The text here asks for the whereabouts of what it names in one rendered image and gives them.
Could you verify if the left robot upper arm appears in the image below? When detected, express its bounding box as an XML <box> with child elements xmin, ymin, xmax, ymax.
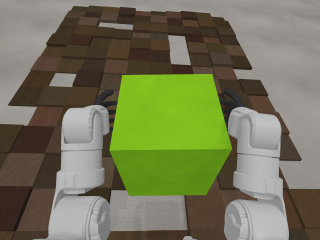
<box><xmin>33</xmin><ymin>196</ymin><xmax>111</xmax><ymax>240</ymax></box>

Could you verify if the carton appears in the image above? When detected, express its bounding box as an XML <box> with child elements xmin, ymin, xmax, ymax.
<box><xmin>109</xmin><ymin>74</ymin><xmax>232</xmax><ymax>196</ymax></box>

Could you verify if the robot right hand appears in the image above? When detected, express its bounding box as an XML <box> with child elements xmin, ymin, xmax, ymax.
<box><xmin>219</xmin><ymin>88</ymin><xmax>245</xmax><ymax>131</ymax></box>

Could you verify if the robot right forearm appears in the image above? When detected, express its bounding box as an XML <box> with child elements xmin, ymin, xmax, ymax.
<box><xmin>228</xmin><ymin>107</ymin><xmax>289</xmax><ymax>238</ymax></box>

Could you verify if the robot left hand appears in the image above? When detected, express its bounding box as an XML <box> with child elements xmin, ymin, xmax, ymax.
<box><xmin>93</xmin><ymin>89</ymin><xmax>118</xmax><ymax>132</ymax></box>

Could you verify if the right robot upper arm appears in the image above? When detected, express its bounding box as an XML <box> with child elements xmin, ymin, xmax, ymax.
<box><xmin>224</xmin><ymin>199</ymin><xmax>289</xmax><ymax>240</ymax></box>

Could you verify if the robot left forearm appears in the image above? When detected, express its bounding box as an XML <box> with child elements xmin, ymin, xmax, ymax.
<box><xmin>48</xmin><ymin>105</ymin><xmax>110</xmax><ymax>235</ymax></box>

